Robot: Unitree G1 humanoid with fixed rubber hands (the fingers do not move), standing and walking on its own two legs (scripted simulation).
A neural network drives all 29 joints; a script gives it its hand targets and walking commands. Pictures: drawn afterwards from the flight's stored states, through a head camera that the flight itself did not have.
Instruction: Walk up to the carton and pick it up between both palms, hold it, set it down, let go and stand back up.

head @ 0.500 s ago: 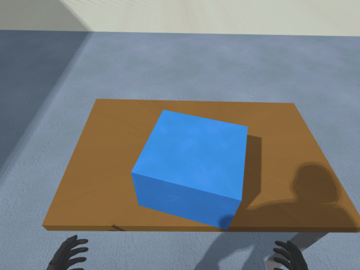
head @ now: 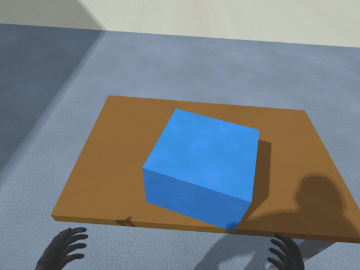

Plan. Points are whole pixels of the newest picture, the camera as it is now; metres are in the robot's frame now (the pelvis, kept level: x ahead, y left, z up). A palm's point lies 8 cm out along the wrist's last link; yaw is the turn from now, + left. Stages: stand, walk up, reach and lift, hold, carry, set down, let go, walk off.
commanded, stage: reach and lift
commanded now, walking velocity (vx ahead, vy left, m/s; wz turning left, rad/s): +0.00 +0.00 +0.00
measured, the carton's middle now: (202, 166) +0.43 -0.04 -0.05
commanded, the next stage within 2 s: none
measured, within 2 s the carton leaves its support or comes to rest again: neither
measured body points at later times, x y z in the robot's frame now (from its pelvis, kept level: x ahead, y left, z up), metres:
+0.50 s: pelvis -0.01 +0.01 -0.01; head -0.03 +0.03 +0.44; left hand +0.17 +0.27 -0.01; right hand +0.19 -0.20 -0.02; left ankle -0.03 +0.10 -0.74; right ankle +0.02 -0.16 -0.73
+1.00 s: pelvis +0.00 +0.00 +0.00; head +0.01 +0.00 +0.45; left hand +0.27 +0.27 +0.03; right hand +0.24 -0.22 +0.01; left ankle -0.03 +0.10 -0.74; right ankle +0.02 -0.16 -0.74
